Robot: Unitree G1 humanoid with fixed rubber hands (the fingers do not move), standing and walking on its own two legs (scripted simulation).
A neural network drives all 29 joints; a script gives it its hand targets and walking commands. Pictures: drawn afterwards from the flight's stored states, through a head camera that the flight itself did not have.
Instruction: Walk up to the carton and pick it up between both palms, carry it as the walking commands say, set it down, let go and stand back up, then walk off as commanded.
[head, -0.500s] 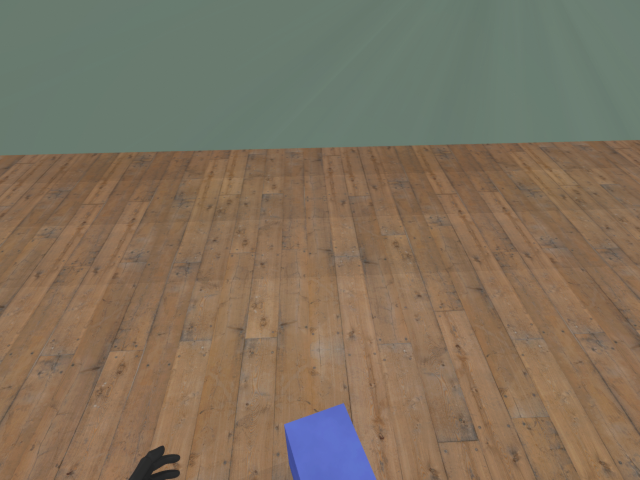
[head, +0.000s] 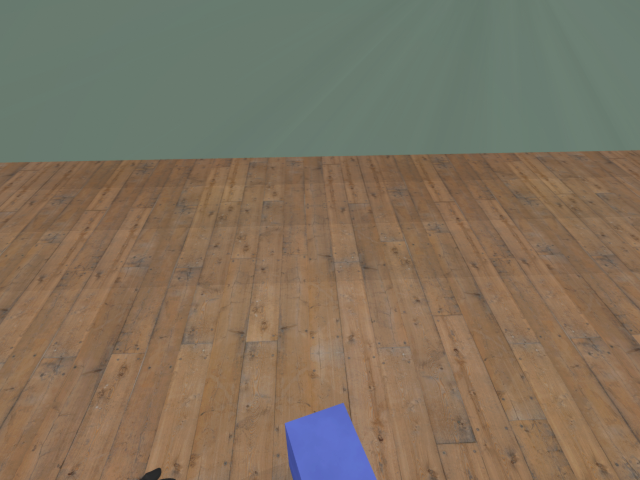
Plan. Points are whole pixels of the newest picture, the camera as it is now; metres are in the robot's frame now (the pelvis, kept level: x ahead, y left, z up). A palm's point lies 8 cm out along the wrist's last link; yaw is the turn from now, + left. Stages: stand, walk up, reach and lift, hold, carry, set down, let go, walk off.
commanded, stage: walk off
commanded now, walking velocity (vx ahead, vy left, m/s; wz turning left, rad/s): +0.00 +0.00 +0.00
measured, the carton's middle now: out of the picture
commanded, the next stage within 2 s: none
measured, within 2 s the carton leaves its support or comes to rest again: neither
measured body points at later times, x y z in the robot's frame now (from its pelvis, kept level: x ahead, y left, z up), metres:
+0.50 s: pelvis -0.02 +0.11 +0.00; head -0.07 +0.13 +0.45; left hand +0.05 +0.39 -0.12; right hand +0.01 -0.16 -0.13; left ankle +0.00 +0.19 -0.73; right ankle -0.02 -0.06 -0.67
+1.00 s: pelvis -0.06 +0.22 +0.00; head -0.09 +0.22 +0.45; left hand -0.12 +0.50 -0.15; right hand +0.04 -0.02 -0.14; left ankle -0.08 +0.35 -0.69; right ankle -0.02 +0.06 -0.73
